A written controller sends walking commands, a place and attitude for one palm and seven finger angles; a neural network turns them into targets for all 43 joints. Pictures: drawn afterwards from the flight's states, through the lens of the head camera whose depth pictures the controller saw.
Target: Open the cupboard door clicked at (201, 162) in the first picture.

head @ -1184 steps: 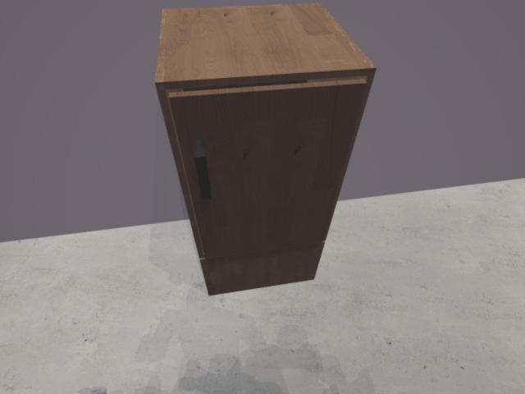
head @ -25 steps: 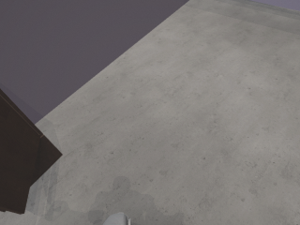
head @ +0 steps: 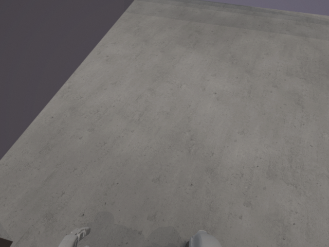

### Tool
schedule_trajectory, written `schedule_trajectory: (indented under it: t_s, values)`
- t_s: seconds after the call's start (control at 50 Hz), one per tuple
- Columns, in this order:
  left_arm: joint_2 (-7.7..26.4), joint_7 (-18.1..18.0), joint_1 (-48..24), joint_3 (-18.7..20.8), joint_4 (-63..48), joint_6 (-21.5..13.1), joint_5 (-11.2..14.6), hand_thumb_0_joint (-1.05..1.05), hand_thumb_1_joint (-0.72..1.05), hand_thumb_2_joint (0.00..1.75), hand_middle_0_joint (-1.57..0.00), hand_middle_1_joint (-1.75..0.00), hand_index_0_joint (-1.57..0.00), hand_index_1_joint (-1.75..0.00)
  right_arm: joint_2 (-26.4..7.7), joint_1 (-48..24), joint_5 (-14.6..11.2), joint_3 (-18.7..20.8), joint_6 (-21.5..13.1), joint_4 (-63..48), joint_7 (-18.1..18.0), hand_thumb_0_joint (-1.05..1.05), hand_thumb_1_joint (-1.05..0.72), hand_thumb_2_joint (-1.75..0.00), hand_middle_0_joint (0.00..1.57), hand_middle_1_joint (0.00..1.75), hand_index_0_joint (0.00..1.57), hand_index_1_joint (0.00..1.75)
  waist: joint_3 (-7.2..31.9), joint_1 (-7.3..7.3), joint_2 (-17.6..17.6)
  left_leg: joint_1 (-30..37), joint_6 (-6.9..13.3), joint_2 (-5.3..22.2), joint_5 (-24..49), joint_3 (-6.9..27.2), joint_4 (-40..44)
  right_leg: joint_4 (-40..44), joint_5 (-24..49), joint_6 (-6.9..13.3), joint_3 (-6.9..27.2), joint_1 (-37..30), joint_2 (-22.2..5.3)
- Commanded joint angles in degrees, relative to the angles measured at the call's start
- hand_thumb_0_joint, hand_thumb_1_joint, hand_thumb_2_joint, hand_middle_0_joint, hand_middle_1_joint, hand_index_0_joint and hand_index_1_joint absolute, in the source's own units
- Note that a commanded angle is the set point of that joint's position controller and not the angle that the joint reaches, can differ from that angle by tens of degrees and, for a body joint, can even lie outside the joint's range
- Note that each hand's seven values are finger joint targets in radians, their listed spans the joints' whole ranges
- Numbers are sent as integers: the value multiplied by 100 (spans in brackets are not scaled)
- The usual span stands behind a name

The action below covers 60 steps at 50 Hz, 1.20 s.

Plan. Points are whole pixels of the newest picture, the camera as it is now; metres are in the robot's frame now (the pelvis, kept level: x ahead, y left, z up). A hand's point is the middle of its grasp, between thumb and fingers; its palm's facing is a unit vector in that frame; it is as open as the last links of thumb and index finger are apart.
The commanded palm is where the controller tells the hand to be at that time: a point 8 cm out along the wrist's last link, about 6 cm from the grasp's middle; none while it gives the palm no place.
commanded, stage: walk to a spot facing it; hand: left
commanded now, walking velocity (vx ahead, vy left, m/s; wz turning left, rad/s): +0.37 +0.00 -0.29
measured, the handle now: out of the picture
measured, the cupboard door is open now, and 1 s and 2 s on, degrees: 44 44 44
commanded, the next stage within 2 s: turn to face it in 0.94 s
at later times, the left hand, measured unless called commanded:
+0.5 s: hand (111, 211) +0.24 +0.17 -0.20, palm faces -0.06 -0.98 -0.18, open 7.3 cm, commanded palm none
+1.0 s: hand (148, 142) +0.48 +0.07 -0.17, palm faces -0.09 -0.98 -0.19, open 7.2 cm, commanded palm none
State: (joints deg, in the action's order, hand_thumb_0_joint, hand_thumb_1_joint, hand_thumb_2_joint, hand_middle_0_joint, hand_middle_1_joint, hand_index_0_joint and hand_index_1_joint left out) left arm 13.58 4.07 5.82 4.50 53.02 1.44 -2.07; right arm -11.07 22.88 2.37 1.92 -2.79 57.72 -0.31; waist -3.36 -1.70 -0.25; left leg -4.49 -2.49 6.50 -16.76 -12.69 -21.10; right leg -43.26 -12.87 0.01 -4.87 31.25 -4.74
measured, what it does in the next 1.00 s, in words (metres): walks ahead: right foot, then left foot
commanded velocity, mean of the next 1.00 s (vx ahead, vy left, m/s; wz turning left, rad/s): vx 0.35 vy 0.00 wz -0.07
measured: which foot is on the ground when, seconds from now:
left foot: down 0.00-0.08, up 0.10-0.42, down 0.44-0.78, up 0.80-1.00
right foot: up 0.00-0.06, down 0.08-0.44, up 0.46-0.76, down 0.78-1.00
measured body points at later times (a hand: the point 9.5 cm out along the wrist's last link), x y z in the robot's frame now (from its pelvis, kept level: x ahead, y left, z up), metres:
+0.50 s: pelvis +0.22 -0.02 -0.02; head +0.24 +0.00 +0.43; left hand +0.25 +0.23 -0.18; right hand +0.28 -0.26 -0.15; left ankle +0.30 +0.09 -0.74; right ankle +0.12 -0.12 -0.70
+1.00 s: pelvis +0.43 -0.10 +0.00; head +0.45 -0.10 +0.45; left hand +0.49 +0.13 -0.15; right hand +0.42 -0.34 -0.15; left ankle +0.49 +0.03 -0.69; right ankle +0.40 -0.19 -0.74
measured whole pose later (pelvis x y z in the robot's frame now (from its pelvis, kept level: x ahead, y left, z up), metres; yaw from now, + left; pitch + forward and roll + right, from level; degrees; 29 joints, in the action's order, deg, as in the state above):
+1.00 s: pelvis +0.43 -0.10 +0.00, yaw -8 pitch +1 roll +0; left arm 9.7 -0.1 15.7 3.3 61.1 -4.4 -1.5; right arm -9.6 14.9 1.3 3.5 -0.9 61.1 1.0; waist -1.4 -0.5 -0.6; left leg -27.8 -1.7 6.1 -17.7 -6.2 -49.7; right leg -22.3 -14.4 2.3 -8.9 8.6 -1.5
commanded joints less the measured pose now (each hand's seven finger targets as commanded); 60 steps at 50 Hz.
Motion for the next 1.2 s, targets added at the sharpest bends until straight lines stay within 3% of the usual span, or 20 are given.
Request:
schedule_trajectory:
  t_s: [0.0, 0.02, 0.04, 0.06, 0.12, 0.2, 0.36, 0.38, 0.42, 0.5, 0.58, 0.72, 0.76, 0.78, 0.82, 0.9, 1.08, 1.1, 1.14, 1.18]
  values:
    - [239, -42, -146, 22, -380, -220, 26, 0, 90, 90, -20, -30, -20, -30, -947, 188, 8, 171, -63, -164, -40, 0, -90, -90, 20, 30, 20, 30, 120, 180, 585, -526, 628, 1196, 1392, 400, 76, 954, -22, 217, -377, -1538, 364]
    - [440, -83, 665, 83, -103, -272, 17, 0, 90, 90, -20, -30, -20, -30, -913, 103, -32, 148, -67, -151, -32, 0, -90, -90, 20, 30, 20, 30, 503, 579, 249, -915, 462, 899, 2024, 147, -1023, 1234, -16, 372, -295, -2803, 475]
    - [1000, -167, 1704, 231, 205, -357, -8, 0, 90, 90, -20, -30, -20, -30, -696, -19, -143, 97, -92, -249, 22, 0, -90, -90, 20, 30, 20, 30, 1180, 1042, -800, -2259, 211, 439, 1383, -286, -2798, 1644, -749, 810, 1073, -4567, -582]
    - [1589, -262, 2380, 373, 385, -364, 92, 0, 90, 90, -20, -30, -20, -30, -427, -241, -218, 57, -115, -556, 16, 0, -90, -90, 20, 30, 20, 30, 1525, 1200, -2000, -3644, 2, -326, -1955, 7, -4589, 2553, -282, 1461, 3540, -5234, -2101]
    - [932, -424, 1190, 179, 129, -355, 154, 0, 90, 90, -20, -30, -20, -30, -618, -731, -124, 167, -71, -421, -6, 0, -90, -90, 20, 30, 20, 30, 590, 601, -1064, -3795, 11, 407, -860, 1186, -4977, 2772, 129, 1406, 2469, -3440, -1610]
    - [627, -400, 573, 74, 109, -474, 80, 0, 90, 90, -20, -30, -20, -30, -200, -187, -74, 143, 133, -74, 94, 0, -90, -90, 20, 30, 20, 30, 187, -17, -735, -2344, -64, 259, -176, 818, -3362, 3190, -30, 1125, 1213, -1698, -951]
    - [590, -336, 860, 110, 382, -507, 124, 0, 90, 90, -20, -30, -20, -30, -386, -482, -66, 212, -84, -202, 137, 0, -90, -90, 20, 30, 20, 30, 22, -110, -134, -808, 19, -140, 729, 600, -891, 2573, -816, 859, 1083, -1439, -615]
    - [450, -318, 860, 81, 344, -487, 128, 0, 90, 90, -20, -30, -20, -30, -604, -75, -49, 271, -126, -62, 92, 0, -90, -90, 20, 30, 20, 30, 165, -294, 345, -63, 162, -7, 367, 860, -643, 1764, -631, 706, 866, -1036, -320]
    - [1, -273, 857, -45, 83, -501, 145, 0, 90, 90, -20, -30, -20, -30, -1470, 1267, 82, 443, -116, 189, -28, 0, -90, -90, 20, 30, 20, 30, 650, -724, 1922, 1150, 1216, 2144, -1218, 4079, 800, -1655, -1983, 247, 25, 659, 756]
    - [116, -195, 426, 14, 106, -477, 35, 0, 90, 90, -20, -30, -20, -30, -700, 70, 2, 243, -175, -71, -65, 0, -90, -90, 20, 30, 20, 30, -78, -127, 779, -429, 1010, 1673, -1100, 2839, 1195, -2781, -576, 171, 692, 1014, -172]
    - [-151, -134, 475, -50, 142, -334, 57, 0, 90, 90, -20, -30, -20, -30, -707, -80, -16, 252, -213, 19, -46, 0, -90, -90, 20, 30, 20, 30, 201, 37, 722, -651, 921, 1200, 117, 1251, 1142, -602, -311, 38, 215, -98, -215]
    - [176, -172, 1111, 74, 429, -368, 36, 0, 90, 90, -20, -30, -20, -30, -666, -295, -42, 239, -32, 150, 30, 0, -90, -90, 20, 30, 20, 30, 91, 460, 329, -1428, 549, 680, -934, 599, 31, 1259, -35, 102, -249, -2321, 223]
    - [1172, -281, 2422, 306, 807, -460, 30, 0, 90, 90, -20, -30, -20, -30, -151, -468, -158, 122, -36, -86, 101, 0, -90, -90, 20, 30, 20, 30, 449, 1054, -2100, -3419, 159, -436, -1625, -158, -3001, 2855, -2024, 993, 2733, -4061, -1647]
    - [1174, -344, 2594, 280, 827, -448, 111, 0, 90, 90, -20, -30, -20, -30, -362, -896, -137, 137, -44, -270, 100, 0, -90, -90, 20, 30, 20, 30, 407, 1122, -1739, -3797, 228, -249, -1881, 566, -4196, 3485, -2342, 1373, 3620, -3903, -2075]
    - [603, -447, 1892, 136, 707, -476, 92, 0, 90, 90, -20, -30, -20, -30, -414, -1114, -121, 209, -66, -207, 76, 0, -90, -90, 20, 30, 20, 30, 142, 708, -1347, -3902, 210, 212, -845, 1149, -4646, 3321, -1415, 1240, 2744, -3262, -1824]
    - [150, -471, 1505, 9, 694, -638, 52, 0, 90, 90, -20, -30, -20, -30, 51, -772, -107, 145, 56, 53, 119, 0, -90, -90, 20, 30, 20, 30, 182, 218, -609, -2856, 60, 232, -299, 916, -3237, 3137, 1131, 1013, 923, -2554, -1357]
    - [300, -503, 1468, -79, 910, -611, 131, 0, 90, 90, -20, -30, -20, -30, -151, -833, -112, 96, 11, 21, 146, 0, -90, -90, 20, 30, 20, 30, 112, -66, -436, -1262, 302, -364, 1258, 499, -879, 1890, 2891, 434, -287, -2656, -941]
    - [286, -514, 1485, -80, 850, -570, 122, 0, 90, 90, -20, -30, -20, -30, -472, -294, -95, 178, -1, 138, 119, 0, -90, -90, 20, 30, 20, 30, 497, -260, 55, -323, 444, -193, 2308, 803, -785, 869, 2613, 192, -499, -2260, -718]
    - [66, -532, 1656, -111, 524, -495, 189, 0, 90, 90, -20, -30, -20, -30, -1360, 670, -62, 345, 52, 244, -27, 0, -90, -90, 20, 30, 20, 30, 1350, -522, 1686, 1083, 1720, 1847, 4753, 3431, -395, -2132, -2564, -201, -448, -598, 405]
    - [60, -550, 1068, -84, 255, -393, 140, 0, 90, 90, -20, -30, -20, -30, -1353, 74, -95, 321, 84, 33, -114, 0, -90, -90, 20, 30, 20, 30, 1024, -301, 1415, 223, 1754, 1792, 3381, 3720, -48, -3078, -2176, -205, 398, 200, 156]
